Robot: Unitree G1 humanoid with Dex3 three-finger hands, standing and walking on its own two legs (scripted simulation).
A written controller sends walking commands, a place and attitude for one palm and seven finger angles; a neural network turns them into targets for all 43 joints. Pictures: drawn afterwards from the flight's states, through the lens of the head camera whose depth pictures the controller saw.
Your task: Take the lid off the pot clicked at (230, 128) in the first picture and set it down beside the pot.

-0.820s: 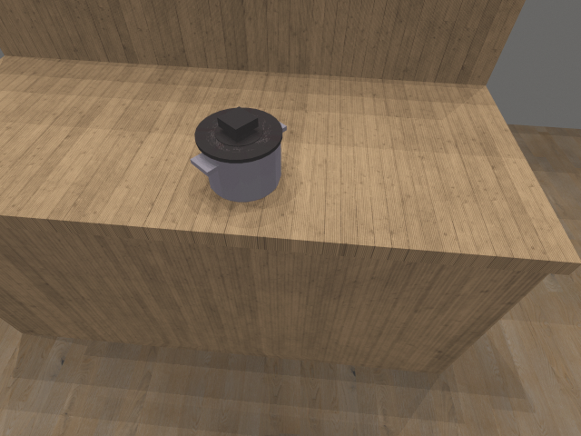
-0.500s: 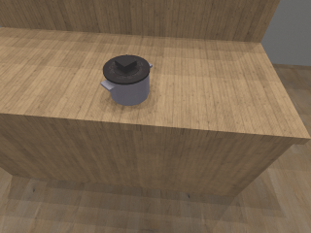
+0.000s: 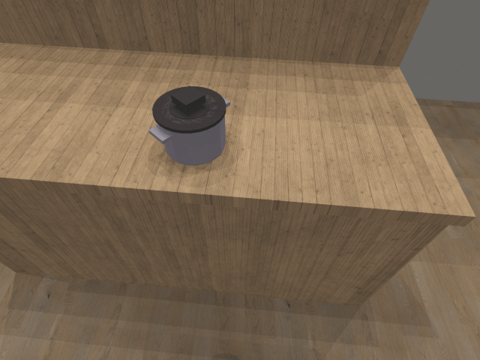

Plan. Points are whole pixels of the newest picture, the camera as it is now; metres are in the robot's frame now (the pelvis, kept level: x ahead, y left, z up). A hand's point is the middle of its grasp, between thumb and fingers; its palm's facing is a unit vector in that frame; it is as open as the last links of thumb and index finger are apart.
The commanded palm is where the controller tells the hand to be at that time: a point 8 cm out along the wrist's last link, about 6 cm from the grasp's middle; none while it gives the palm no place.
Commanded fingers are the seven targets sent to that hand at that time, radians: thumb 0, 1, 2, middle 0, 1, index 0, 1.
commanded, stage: take the last steps up to it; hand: left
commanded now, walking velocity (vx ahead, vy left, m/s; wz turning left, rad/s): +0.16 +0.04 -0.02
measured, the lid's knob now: (188, 98) +0.61 +0.16 +0.09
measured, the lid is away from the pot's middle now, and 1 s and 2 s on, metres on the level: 0.00 0.00 0.00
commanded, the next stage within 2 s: come to a stop and stand still in 0.24 s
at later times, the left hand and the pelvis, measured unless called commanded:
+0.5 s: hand out of the picture +0.11 +0.19 -0.18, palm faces +0.04 -0.98 -0.22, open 7.4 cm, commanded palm none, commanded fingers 0.00 0.90 0.90 -0.20 -0.30 -0.20 -0.30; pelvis +0.07 +0.01 -0.01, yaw +1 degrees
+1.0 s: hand out of the picture +0.09 +0.26 -0.18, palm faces +0.02 -0.97 -0.25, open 7.4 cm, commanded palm none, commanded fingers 0.00 0.90 0.90 -0.20 -0.30 -0.20 -0.30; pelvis +0.05 +0.06 -0.01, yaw -1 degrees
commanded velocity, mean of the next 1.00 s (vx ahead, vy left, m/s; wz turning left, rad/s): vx -0.02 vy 0.02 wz -0.01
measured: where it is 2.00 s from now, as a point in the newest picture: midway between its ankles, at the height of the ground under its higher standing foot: outside the picture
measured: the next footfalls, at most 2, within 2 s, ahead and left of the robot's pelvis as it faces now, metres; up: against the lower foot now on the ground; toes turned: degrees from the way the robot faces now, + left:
none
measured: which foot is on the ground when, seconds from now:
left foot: down 0.00-1.00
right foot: down 0.00-1.00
